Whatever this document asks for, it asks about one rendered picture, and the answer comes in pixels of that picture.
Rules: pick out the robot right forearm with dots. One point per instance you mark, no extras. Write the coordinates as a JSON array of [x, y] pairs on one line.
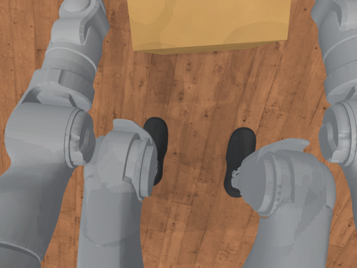
[[337, 25]]

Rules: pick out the robot left upper arm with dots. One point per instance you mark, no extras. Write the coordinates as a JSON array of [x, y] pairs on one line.
[[45, 143]]

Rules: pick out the carton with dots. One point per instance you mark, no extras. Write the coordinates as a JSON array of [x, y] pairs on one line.
[[185, 26]]

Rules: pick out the left robot shin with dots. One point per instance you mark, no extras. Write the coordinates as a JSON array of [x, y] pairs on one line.
[[119, 125]]

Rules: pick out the robot right upper arm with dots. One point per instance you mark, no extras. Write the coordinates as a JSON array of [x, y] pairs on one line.
[[338, 142]]

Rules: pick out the robot left forearm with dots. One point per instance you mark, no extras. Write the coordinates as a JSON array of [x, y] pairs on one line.
[[72, 57]]

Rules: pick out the left robot thigh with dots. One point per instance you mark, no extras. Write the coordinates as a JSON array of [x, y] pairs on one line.
[[125, 171]]

